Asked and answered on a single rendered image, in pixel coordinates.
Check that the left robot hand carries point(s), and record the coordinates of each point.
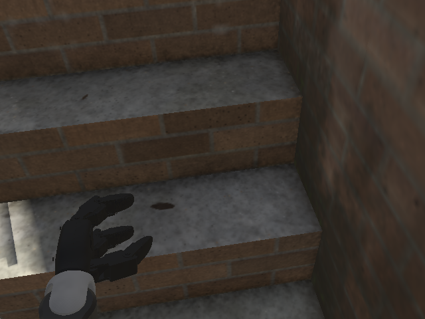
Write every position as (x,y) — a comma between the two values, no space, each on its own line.
(81,248)

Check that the left robot forearm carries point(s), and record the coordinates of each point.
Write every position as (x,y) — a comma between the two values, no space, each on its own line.
(69,295)

